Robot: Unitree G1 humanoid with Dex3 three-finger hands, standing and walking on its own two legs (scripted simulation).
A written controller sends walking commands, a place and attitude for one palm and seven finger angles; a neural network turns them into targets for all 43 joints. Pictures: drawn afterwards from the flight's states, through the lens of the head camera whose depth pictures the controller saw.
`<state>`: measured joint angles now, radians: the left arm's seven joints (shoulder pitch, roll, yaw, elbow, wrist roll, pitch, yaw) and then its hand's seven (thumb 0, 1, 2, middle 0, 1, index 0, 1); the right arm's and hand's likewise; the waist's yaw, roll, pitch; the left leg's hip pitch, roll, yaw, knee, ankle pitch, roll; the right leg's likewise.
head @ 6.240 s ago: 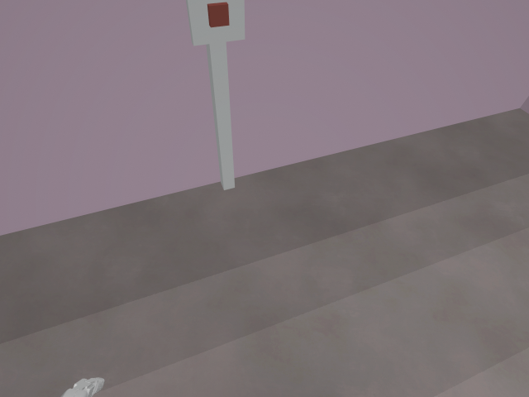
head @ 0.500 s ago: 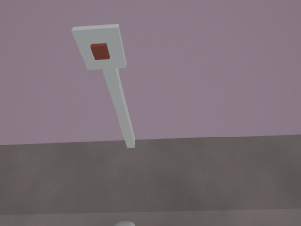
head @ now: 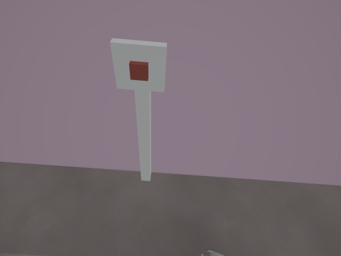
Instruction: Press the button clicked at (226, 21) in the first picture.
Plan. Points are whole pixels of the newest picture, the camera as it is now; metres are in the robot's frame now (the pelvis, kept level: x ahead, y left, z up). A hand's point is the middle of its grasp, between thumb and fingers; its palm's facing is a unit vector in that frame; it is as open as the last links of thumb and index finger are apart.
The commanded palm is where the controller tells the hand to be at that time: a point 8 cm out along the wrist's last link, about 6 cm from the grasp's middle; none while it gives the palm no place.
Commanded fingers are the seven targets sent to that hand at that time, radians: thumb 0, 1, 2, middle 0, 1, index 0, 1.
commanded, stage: take the last steps up to it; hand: left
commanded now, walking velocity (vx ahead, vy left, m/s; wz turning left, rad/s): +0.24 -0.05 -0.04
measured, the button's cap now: (139, 70) +0.67 +0.16 +0.08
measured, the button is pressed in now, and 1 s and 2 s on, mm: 0 0 0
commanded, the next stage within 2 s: come to a stop and stand still in 0.24 s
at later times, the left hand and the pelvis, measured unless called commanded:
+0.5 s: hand (125, 232) +0.22 +0.14 -0.18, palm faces +0.04 -0.98 -0.21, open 7.2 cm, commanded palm none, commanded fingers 0.00 0.90 0.90 -0.20 -0.30 -0.20 -0.30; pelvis +0.15 -0.04 -0.01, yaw +0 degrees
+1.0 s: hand out of the picture +0.14 +0.14 -0.19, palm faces -0.02 -0.97 -0.23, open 7.4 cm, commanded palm none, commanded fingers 0.00 0.90 0.90 -0.20 -0.30 -0.20 -0.30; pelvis +0.13 -0.04 -0.02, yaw -2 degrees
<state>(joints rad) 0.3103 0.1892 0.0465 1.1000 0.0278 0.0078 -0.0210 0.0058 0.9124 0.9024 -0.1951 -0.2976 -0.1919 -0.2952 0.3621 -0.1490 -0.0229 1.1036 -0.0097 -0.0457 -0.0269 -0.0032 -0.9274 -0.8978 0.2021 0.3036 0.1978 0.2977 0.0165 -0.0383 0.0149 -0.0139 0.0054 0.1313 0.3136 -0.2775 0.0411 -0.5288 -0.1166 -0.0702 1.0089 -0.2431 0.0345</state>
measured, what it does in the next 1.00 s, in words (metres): walks ahead: right foot, then left foot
